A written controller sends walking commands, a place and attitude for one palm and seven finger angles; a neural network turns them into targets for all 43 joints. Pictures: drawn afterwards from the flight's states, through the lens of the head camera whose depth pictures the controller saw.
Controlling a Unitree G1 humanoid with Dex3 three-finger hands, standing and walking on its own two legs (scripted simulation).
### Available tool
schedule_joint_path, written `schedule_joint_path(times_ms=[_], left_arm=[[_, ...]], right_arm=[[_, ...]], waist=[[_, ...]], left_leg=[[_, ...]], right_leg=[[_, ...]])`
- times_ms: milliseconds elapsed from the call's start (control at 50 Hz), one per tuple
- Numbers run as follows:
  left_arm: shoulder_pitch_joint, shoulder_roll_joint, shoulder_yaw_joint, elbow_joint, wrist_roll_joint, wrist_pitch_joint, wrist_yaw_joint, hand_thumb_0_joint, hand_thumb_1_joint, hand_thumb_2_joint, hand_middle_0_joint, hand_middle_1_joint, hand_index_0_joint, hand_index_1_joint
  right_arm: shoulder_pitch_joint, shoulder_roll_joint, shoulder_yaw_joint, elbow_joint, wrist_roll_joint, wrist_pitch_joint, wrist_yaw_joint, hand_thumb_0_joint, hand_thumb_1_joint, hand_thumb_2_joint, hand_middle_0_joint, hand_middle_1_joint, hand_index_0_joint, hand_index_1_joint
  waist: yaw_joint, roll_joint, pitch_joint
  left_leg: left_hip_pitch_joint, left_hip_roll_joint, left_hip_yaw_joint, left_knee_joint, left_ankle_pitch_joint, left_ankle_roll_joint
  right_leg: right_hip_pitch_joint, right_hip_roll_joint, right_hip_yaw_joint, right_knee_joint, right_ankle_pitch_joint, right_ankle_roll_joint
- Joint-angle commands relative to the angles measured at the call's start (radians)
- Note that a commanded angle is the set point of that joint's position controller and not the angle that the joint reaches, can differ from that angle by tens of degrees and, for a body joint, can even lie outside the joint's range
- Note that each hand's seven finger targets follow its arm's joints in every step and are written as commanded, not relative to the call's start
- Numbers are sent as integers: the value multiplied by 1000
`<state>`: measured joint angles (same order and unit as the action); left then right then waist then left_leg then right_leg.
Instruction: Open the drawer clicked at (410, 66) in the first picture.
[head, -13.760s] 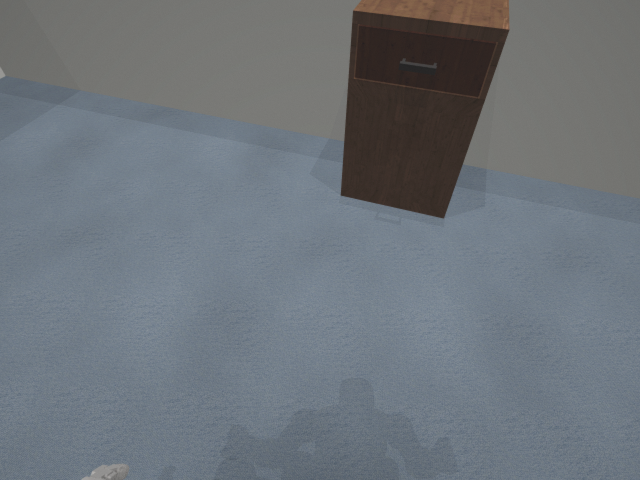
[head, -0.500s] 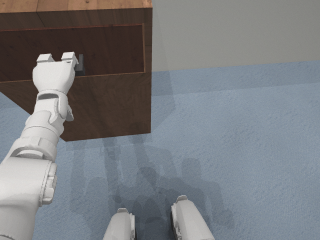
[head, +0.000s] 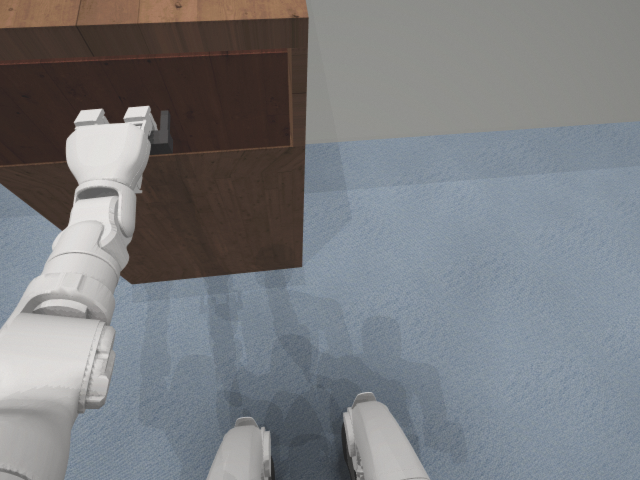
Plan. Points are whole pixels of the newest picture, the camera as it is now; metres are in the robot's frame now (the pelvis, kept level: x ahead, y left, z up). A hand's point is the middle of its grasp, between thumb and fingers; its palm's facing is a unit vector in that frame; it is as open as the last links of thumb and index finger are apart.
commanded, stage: close the thumb around the handle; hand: left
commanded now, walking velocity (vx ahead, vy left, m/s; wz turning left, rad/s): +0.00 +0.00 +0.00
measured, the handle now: (123, 132) +0.57 +0.22 +0.01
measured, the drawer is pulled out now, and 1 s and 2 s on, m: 0.00 0.08 0.20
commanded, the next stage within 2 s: pull the drawer open in 0.14 s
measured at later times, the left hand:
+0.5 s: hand (128, 187) +0.50 +0.21 -0.01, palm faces -0.05 -0.02 -1.00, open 5.8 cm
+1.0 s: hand (125, 229) +0.44 +0.21 -0.01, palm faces -0.02 -0.02 -1.00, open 5.8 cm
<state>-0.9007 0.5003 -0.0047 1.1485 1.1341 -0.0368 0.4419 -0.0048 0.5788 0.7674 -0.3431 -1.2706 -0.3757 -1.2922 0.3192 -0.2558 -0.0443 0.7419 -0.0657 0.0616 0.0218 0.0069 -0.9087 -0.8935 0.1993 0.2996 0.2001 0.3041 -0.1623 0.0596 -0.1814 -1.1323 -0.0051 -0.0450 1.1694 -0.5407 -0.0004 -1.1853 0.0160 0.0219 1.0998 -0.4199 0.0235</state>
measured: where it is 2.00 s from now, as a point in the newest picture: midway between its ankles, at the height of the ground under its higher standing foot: outside the picture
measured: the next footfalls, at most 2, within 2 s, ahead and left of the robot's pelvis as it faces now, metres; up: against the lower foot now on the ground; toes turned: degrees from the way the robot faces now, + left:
none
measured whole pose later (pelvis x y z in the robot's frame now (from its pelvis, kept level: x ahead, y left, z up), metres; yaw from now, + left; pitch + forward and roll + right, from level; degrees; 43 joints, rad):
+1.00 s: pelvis +0.02 +0.00 +0.02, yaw +0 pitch +24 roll +0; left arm -0.57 0.36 -0.04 0.93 1.14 -0.05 0.53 0.00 0.71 0.82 -0.31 -1.34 -0.36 -1.33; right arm 0.22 -0.25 -0.07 0.70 -0.05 0.10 0.01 0.01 -0.91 -0.89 0.20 0.30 0.20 0.30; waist -0.06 0.04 -0.19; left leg -0.95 -0.01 -0.03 1.07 -0.53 0.00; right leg -1.02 0.01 0.04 1.04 -0.43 0.02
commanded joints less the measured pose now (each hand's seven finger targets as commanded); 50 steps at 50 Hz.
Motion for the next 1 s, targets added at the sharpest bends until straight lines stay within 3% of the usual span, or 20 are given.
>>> schedule_joint_path(times_ms=[0, 60, 120, 160, 220, 240, 300, 320, 340, 360, 500, 560, 600, 680, 720, 760, 800, 820, 920, 980], left_arm=[[-405, 189, 26, -183, 0, 1, 37, 0, 900, 900, -400, -1350, -400, -1350], [-390, 205, 37, -174, -3, 0, 26, 0, 900, 900, -400, -1350, -400, -1350], [-417, 172, 12, -191, -3, -8, 26, 0, 900, 900, -400, -1350, -400, -1350], [-369, 210, 44, -160, -3, -5, 26, 0, 900, 900, -400, -1350, -400, -1350], [-380, 226, 55, -203, -5, -16, 26, 0, 900, 900, -400, -1350, -400, -1350], [-319, 196, 44, -182, -7, -14, 24, 0, 900, 900, -400, -1350, -400, -1350], [-260, 203, 62, -214, -16, -22, 23, 0, 900, 900, -400, -1350, -400, -1350], [-238, 181, 53, -226, -22, -26, 20, 0, 900, 900, -400, -1350, -400, -1350], [-226, 155, 36, -228, -18, -28, 23, 0, 900, 900, -400, -1350, -400, -1350], [-198, 171, 54, -228, -18, -27, 26, 0, 900, 900, -400, -1350, -400, -1350], [-104, 104, 31, -287, -13, -26, 54, 0, 900, 900, -400, -1350, -400, -1350], [-54, 116, 50, -314, -17, -29, 64, 0, 900, 900, -400, -1350, -400, -1350], [-17, 71, 25, -325, -16, -28, 71, 0, 900, 900, -400, -1350, -400, -1350], [-15, 90, 39, -326, -5, -26, 90, 0, 900, 900, -400, -1350, -400, -1350], [10, 116, 68, -357, -8, -28, 98, 0, 900, 900, -400, -1350, -400, -1350], [32, 83, 42, -348, -2, -24, 104, 0, 900, 900, -400, -1350, -400, -1350], [61, 61, 33, -356, 0, -23, 111, 0, 900, 900, -400, -1350, -400, -1350], [47, 52, 27, -356, -4, -21, 112, 0, 900, 900, -400, -1350, -400, -1350], [63, 68, 39, -352, 2, -10, 122, 0, 900, 900, -400, -1350, -400, -1350], [70, 38, 13, -366, 7, -9, 126, 0, 900, 900, -400, -1350, -400, -1350]], right_arm=[[185, -179, -61, -32, -2, -10, -13, 0, -900, -900, 200, 300, 200, 300], [186, -180, -57, -31, -1, -7, -16, 0, -900, -900, 200, 300, 200, 300], [185, -173, -60, -30, -1, -11, -16, 0, -900, -900, 200, 300, 200, 300], [182, -179, -57, -27, -1, -9, -16, 0, -900, -900, 200, 300, 200, 300], [179, -176, -57, -33, -4, -10, -16, 0, -900, -900, 200, 300, 200, 300], [179, -173, -59, -40, -2, -9, -15, 0, -900, -900, 200, 300, 200, 300], [168, -173, -59, -47, 0, -5, -13, 0, -900, -900, 200, 300, 200, 300], [160, -169, -60, -54, 0, -5, -11, 0, -900, -900, 200, 300, 200, 300], [162, -165, -64, -52, 1, -5, -11, 0, -900, -900, 200, 300, 200, 300], [159, -169, -63, -51, 2, -3, -11, 0, -900, -900, 200, 300, 200, 300], [136, -157, -75, -58, 5, 5, -10, 0, -900, -900, 200, 300, 200, 300], [119, -154, -74, -61, 6, 10, -11, 0, -900, -900, 200, 300, 200, 300], [105, -147, -76, -70, 8, 12, -11, 0, -900, -900, 200, 300, 200, 300], [82, -147, -74, -70, 9, 15, -16, 0, -900, -900, 200, 300, 200, 300], [69, -147, -74, -76, 6, 19, -17, 0, -900, -900, 200, 300, 200, 300], [56, -141, -73, -83, 11, 21, -19, 0, -900, -900, 200, 300, 200, 300], [46, -138, -75, -90, 12, 20, -18, 0, -900, -900, 200, 300, 200, 300], [40, -138, -74, -89, 11, 20, -18, 0, -900, -900, 200, 300, 200, 300], [24, -137, -72, -93, 14, 21, -22, 0, -900, -900, 200, 300, 200, 300], [14, -131, -72, -104, 16, 18, -25, 0, -900, -900, 200, 300, 200, 300]], waist=[[-21, 79, -539], [-18, 61, -523], [-33, 76, -522], [-18, 54, -504], [-8, 68, -541], [0, 66, -534], [20, 45, -532], [32, 60, -547], [22, 58, -535], [34, 38, -518], [50, 6, -504], [70, -2, -500], [70, -17, -476], [73, -29, -428], [94, -10, -460], [86, -25, -423], [96, -26, -432], [88, -19, -423], [97, -38, -418], [97, -42, -416]], left_leg=[[362, -3, 17, -126, 473, 28], [351, -3, 16, -127, 484, 28], [366, -1, 14, -126, 486, 27], [341, -3, 21, -126, 473, 30], [348, -6, 23, -127, 483, 30], [352, -7, 26, -130, 495, 30], [353, -3, 31, -139, 507, 30], [359, -7, 34, -138, 515, 29], [369, -3, 36, -139, 519, 30], [360, -2, 35, -145, 513, 29], [391, -2, 48, -166, 536, 29], [390, -5, 54, -178, 539, 30], [396, -6, 57, -187, 535, 30], [375, -9, 59, -196, 491, 31], [392, -13, 63, -198, 509, 31], [386, -14, 62, -203, 490, 30], [401, -14, 61, -207, 492, 28], [397, -15, 61, -205, 486, 28], [385, -21, 61, -210, 445, 29], [391, -21, 63, -215, 433, 29]], right_leg=[[326, 24, -64, -102, 315, -60], [338, 23, -62, -101, 334, -59], [321, 24, -64, -104, 327, -59], [338, 25, -60, -104, 333, -59], [369, 23, -56, -100, 354, -60], [373, 24, -57, -102, 361, -60], [407, 24, -56, -106, 385, -59], [414, 25, -52, -103, 391, -62], [406, 24, -55, -109, 396, -60], [413, 25, -55, -110, 391, -60], [453, 23, -52, -131, 427, -60], [488, 20, -46, -134, 450, -61], [489, 21, -49, -145, 444, -61], [482, 19, -45, -151, 419, -62], [509, 18, -39, -148, 441, -65], [493, 19, -41, -153, 421, -63], [493, 19, -45, -154, 411, -65], [485, 19, -45, -155, 406, -66], [493, 17, -41, -158, 377, -66], [490, 16, -44, -163, 365, -65]])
